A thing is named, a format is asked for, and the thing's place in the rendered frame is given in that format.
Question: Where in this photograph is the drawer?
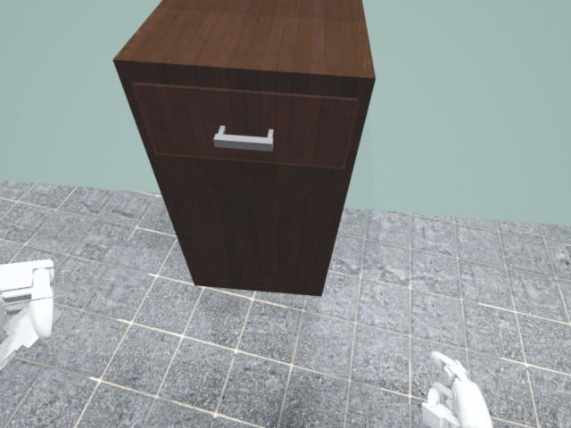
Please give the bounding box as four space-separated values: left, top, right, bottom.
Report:
134 82 358 168

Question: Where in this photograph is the robot right hand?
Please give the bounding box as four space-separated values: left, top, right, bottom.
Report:
422 351 492 428

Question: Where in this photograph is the robot left hand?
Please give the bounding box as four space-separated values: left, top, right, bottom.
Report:
0 259 62 373

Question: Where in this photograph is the cabinet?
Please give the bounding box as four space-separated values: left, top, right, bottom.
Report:
113 0 376 296

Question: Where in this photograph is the handle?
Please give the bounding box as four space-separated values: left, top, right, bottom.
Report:
213 126 274 152

